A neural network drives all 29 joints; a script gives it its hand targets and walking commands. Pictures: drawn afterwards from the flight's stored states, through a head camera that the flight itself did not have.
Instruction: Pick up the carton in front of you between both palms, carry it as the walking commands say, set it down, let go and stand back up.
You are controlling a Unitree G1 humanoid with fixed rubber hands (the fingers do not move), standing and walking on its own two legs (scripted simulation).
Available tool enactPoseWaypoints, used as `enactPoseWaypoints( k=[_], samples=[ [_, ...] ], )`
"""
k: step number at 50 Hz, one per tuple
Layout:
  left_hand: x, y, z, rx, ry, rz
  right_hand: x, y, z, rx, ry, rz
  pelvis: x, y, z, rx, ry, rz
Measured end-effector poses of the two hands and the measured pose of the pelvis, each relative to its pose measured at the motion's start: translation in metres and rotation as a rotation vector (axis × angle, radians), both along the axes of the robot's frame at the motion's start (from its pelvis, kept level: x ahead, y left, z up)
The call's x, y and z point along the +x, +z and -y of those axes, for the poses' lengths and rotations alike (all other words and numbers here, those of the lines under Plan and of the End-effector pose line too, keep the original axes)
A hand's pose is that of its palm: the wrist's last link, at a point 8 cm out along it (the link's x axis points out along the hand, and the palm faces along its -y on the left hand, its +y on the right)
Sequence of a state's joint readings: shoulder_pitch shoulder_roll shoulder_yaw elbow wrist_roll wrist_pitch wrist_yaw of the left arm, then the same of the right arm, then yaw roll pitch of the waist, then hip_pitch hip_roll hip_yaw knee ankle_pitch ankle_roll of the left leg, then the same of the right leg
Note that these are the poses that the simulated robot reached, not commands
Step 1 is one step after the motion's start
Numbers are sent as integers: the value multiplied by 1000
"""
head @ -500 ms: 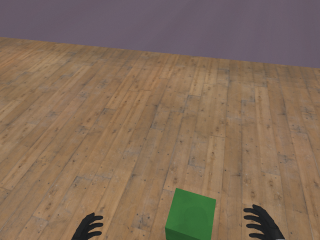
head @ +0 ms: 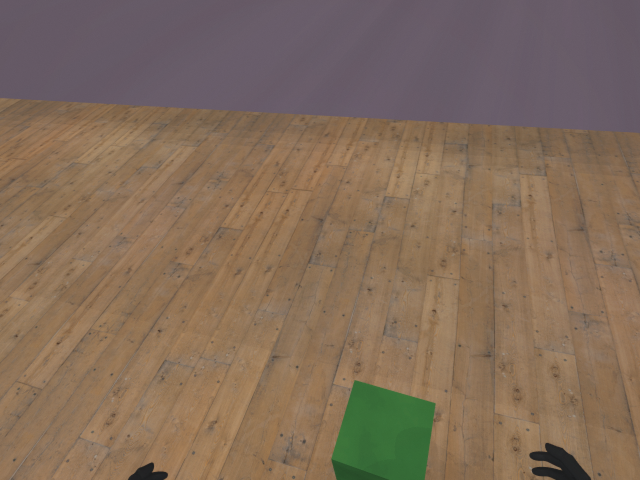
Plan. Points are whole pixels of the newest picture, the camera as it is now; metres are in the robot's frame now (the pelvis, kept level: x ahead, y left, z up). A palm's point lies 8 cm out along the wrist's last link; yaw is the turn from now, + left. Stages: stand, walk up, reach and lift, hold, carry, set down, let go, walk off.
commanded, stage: stand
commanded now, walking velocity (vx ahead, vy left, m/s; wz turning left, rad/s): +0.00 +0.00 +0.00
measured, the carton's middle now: (384, 446) +0.38 -0.07 -0.64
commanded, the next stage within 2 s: none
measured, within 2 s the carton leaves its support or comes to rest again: neither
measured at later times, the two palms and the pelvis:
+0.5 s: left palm out of the picture +0.10 +0.27 -0.09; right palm out of the picture +0.10 -0.29 -0.11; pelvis -0.01 -0.01 +0.00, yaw +1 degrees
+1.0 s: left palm out of the picture +0.07 +0.28 -0.09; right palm out of the picture +0.06 -0.30 -0.10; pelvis -0.02 -0.01 +0.01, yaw +0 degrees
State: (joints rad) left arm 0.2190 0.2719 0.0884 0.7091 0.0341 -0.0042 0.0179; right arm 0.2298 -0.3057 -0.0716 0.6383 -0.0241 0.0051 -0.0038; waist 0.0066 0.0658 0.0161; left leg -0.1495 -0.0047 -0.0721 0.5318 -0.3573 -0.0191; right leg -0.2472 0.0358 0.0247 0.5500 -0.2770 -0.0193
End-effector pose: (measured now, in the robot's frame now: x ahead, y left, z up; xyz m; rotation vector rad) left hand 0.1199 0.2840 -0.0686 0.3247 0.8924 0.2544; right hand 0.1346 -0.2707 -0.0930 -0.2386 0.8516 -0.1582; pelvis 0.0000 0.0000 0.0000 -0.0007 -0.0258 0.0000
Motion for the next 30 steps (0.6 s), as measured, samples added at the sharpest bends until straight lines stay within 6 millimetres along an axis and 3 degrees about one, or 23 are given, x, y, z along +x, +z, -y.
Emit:
enactPoseWaypoints(
  k=[16,30],
  samples=[
    [-14,-14,18,-32,21,-61,-24,-12,17,-32,-9,-102,-1,1,12,5,11,9],
    [-30,-18,13,-34,32,-102,-47,-13,24,-54,-18,-155,-10,4,13,5,10,22]
  ],
)
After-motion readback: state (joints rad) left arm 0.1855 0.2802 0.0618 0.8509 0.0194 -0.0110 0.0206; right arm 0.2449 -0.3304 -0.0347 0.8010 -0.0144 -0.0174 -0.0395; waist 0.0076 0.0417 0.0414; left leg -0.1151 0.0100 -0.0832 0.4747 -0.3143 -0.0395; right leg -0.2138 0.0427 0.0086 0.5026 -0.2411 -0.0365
